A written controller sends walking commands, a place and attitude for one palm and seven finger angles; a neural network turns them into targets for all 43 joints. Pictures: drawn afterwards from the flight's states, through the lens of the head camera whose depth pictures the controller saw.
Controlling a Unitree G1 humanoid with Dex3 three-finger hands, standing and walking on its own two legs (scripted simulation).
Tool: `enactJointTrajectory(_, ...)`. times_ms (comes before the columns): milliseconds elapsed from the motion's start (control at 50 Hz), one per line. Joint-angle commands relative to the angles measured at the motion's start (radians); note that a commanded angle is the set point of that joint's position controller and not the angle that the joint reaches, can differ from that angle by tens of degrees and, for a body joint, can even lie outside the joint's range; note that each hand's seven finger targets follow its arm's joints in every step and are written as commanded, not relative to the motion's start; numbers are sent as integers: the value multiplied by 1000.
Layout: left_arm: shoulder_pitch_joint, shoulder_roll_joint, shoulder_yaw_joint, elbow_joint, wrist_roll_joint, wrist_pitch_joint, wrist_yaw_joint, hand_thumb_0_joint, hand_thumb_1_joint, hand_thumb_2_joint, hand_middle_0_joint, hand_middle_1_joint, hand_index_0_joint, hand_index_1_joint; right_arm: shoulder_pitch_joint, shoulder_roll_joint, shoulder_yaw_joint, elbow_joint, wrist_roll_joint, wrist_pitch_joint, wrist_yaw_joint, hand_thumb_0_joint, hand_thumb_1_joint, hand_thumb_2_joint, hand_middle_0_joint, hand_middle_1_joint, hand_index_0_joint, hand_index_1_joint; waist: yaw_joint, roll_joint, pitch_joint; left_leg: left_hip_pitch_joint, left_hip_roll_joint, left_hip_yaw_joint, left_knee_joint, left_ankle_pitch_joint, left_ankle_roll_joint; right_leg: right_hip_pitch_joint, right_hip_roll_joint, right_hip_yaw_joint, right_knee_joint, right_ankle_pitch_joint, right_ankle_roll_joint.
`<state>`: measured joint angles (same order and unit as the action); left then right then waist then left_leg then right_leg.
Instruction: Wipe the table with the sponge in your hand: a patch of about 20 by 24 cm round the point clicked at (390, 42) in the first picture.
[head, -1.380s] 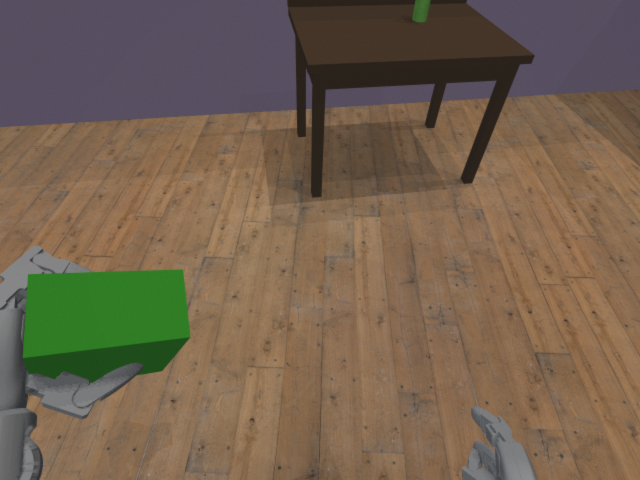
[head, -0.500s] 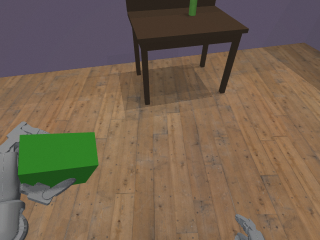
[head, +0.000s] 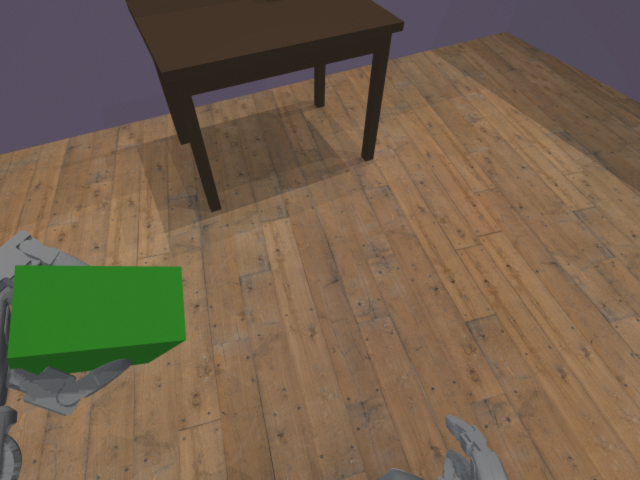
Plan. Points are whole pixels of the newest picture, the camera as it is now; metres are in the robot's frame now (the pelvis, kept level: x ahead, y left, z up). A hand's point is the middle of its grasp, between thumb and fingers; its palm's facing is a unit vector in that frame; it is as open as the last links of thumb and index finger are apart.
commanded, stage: walk to a spot facing it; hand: left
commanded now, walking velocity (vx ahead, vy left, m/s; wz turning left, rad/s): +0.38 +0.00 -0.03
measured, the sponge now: (119, 323) +0.23 +0.20 +0.15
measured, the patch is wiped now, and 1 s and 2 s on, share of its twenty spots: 0.00 0.00 0.00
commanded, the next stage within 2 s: none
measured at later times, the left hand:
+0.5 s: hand (143, 186) +0.39 +0.22 +0.17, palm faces +0.43 -0.80 -0.41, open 10.7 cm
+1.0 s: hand (236, 123) +0.53 +0.15 +0.16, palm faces +0.40 -0.79 -0.47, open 10.7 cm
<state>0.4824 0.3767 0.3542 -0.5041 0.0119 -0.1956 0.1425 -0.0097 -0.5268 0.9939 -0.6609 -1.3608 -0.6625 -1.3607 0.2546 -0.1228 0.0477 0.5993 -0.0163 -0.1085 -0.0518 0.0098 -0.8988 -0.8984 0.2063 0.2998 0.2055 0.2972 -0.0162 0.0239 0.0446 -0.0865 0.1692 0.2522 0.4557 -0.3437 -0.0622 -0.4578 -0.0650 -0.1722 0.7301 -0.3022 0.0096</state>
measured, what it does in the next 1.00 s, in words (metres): walks ahead: right foot, then left foot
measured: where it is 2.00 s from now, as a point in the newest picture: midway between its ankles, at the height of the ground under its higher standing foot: (359, 352)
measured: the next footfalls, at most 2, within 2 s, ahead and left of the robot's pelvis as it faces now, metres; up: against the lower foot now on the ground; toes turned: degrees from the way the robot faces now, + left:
right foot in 0.06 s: +0.14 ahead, -0.11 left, +0.00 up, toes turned -11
left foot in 0.50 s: +0.30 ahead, +0.11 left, +0.00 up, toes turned +11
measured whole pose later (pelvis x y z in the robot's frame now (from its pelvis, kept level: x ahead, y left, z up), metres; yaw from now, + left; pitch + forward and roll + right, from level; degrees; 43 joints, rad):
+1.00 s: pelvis +0.31 -0.09 -0.01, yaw +1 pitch -1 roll +1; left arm 0.44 0.31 0.34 -0.46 -0.01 -0.19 0.14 -0.01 -0.53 1.00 -0.66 -1.36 -0.67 -1.36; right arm 0.18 -0.24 -0.02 0.69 0.01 -0.03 -0.06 0.01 -0.90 -0.90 0.21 0.30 0.20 0.30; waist 0.00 0.06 0.08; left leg -0.52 0.09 0.06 1.26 -0.40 -0.03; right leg -0.26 -0.08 -0.21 0.60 -0.33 -0.04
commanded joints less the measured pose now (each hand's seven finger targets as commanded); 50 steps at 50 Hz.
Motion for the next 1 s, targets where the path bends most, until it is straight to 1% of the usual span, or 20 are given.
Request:
enactJointTrajectory(0,-38,154,129,-157,-26,-54,16,0,100,1300,-1200,-1600,-1200,-1600,-111,-181,-87,-143,16,-25,-20,0,-900,-900,200,300,200,300,21,154,-158,-70,108,-25,168,456,141,318,94,-103,-220,92,-18)
enactJointTrajectory(20,-42,175,139,-170,-23,-51,17,0,100,1300,-1200,-1600,-1200,-1600,-110,-174,-88,-143,21,-19,-15,0,-900,-900,200,300,200,300,31,46,-199,-208,81,-36,371,377,126,483,26,10,-239,98,-58)
enactJointTrajectory(40,-56,219,176,-188,-18,-56,25,0,100,1300,-1200,-1600,-1200,-1600,-110,-152,-87,-152,25,-11,-7,0,-900,-900,200,300,200,300,26,-178,-251,-447,-30,-8,665,108,91,635,-188,372,-273,225,-167)
enactJointTrajectory(60,-56,271,248,-210,-38,-70,31,0,100,1300,-1200,-1600,-1200,-1600,-157,-151,-78,-177,20,-15,-1,0,-900,-900,200,300,200,300,46,-268,-251,-631,-101,-131,872,-218,71,643,-345,684,-353,350,-262)
enactJointTrajectory(100,11,260,257,-230,-48,-77,19,0,100,1300,-1200,-1600,-1200,-1600,-133,-167,-89,-137,19,8,17,0,-900,-900,200,300,200,300,33,-148,-248,-671,-35,-284,968,-140,52,582,-360,637,-374,123,-248)
enactJointTrajectory(220,14,204,210,-267,-38,-98,27,0,100,1300,-1200,-1600,-1200,-1600,-152,-175,-91,-117,11,52,0,0,-900,-900,200,300,200,300,-6,-87,-140,-601,20,-243,720,44,21,305,-258,241,-414,271,-183)
enactJointTrajectory(360,-43,172,156,-221,-38,-75,49,0,100,1300,-1200,-1600,-1200,-1600,-132,-165,-94,-165,12,24,-18,0,-900,-900,200,300,200,300,38,-149,-111,-362,-66,-57,238,102,55,318,-221,194,-383,236,-168)
enactJointTrajectory(420,-131,154,109,-234,-33,-74,51,0,100,1300,-1200,-1600,-1200,-1600,-99,-175,-97,-167,12,17,-28,0,-900,-900,200,300,200,300,8,-106,-118,-158,-100,-20,71,156,66,286,-174,130,-225,245,-124)
enactJointTrajectory(440,-160,162,108,-247,-31,-84,51,0,100,1300,-1200,-1600,-1200,-1600,-85,-190,-106,-169,12,14,-35,0,-900,-900,200,300,200,300,-9,-23,-142,-29,-92,-48,27,157,84,223,-139,107,-70,288,-95)
enactJointTrajectory(460,-170,160,115,-250,-31,-92,51,0,100,1300,-1200,-1600,-1200,-1600,-85,-211,-113,-172,11,11,-37,0,-900,-900,200,300,200,300,-16,145,-180,113,40,-273,-41,143,150,80,-64,69,135,170,-45)
enactJointTrajectory(480,-197,150,108,-270,-42,-104,51,0,100,1300,-1200,-1600,-1200,-1600,-92,-212,-107,-175,15,10,-27,0,-900,-900,200,300,200,300,-6,317,-195,214,249,-605,-107,310,255,-103,36,64,371,-248,-9)
enactJointTrajectory(520,-202,210,129,-232,-36,-102,31,0,100,1300,-1200,-1600,-1200,-1600,-138,-187,-90,-162,8,2,-14,0,-900,-900,200,300,200,300,0,265,-132,58,338,-749,-194,26,331,-199,-14,201,559,-281,-7)
enactJointTrajectory(640,-44,147,147,-341,-42,-104,30,0,100,1300,-1200,-1600,-1200,-1600,-130,-178,-97,-144,13,-33,1,0,-900,-900,200,300,200,300,25,243,-135,-140,183,-295,-211,-37,223,-40,-55,79,265,-79,14)
enactJointTrajectory(780,-100,107,108,-133,-39,-69,27,0,100,1300,-1200,-1600,-1200,-1600,-107,-173,-95,-127,23,-26,-29,0,-900,-900,200,300,200,300,19,147,-125,-182,113,-146,-25,-82,152,237,34,-71,-179,3,34)
enactJointTrajectory(800,-121,103,92,-134,-36,-59,27,0,100,1300,-1200,-1600,-1200,-1600,-105,-159,-89,-132,27,-21,-31,0,-900,-900,200,300,200,300,19,71,-140,-215,69,-120,102,-64,133,310,23,-35,-250,-12,17)
enactJointTrajectory(820,-143,147,110,-139,-26,-54,30,0,100,1300,-1200,-1600,-1200,-1600,-106,-143,-86,-131,31,-13,-31,0,-900,-900,200,300,200,300,27,-112,-164,-351,3,-66,370,-62,112,414,-119,189,-341,-42,-50)
enactJointTrajectory(840,-137,205,150,-126,-24,-47,38,0,100,1300,-1200,-1600,-1200,-1600,-129,-126,-74,-141,27,-9,-29,0,-900,-900,200,300,200,300,48,-369,-152,-624,-120,-73,664,-237,72,542,-334,581,-433,74,-174)
enactJointTrajectory(860,-169,190,139,-140,-45,-46,33,0,100,1300,-1200,-1600,-1200,-1600,-153,-170,-94,-131,25,-20,-22,0,-900,-900,200,300,200,300,51,-376,-158,-654,-92,-219,792,-193,62,525,-378,645,-462,39,-189)
enactJointTrajectory(920,-105,190,152,-201,-34,-71,24,0,100,1300,-1200,-1600,-1200,-1600,-179,-165,-81,-106,27,14,-15,0,-900,-900,200,300,200,300,32,-150,-108,-702,-40,-258,894,-70,34,505,-343,404,-407,247,-185)
enactJointTrajectory(980,-57,184,165,-222,-28,-92,35,0,100,1300,-1200,-1600,-1200,-1600,-160,-172,-90,-105,19,33,-9,0,-900,-900,200,300,200,300,18,-118,-105,-664,-28,-222,758,-4,29,467,-300,223,-397,418,-166)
